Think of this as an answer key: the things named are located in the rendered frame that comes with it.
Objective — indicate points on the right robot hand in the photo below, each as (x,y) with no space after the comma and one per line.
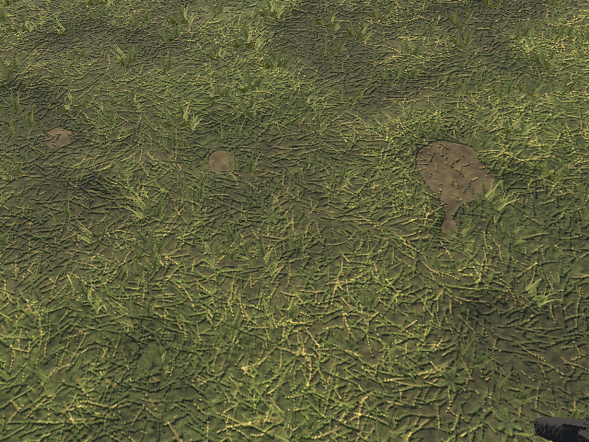
(559,429)

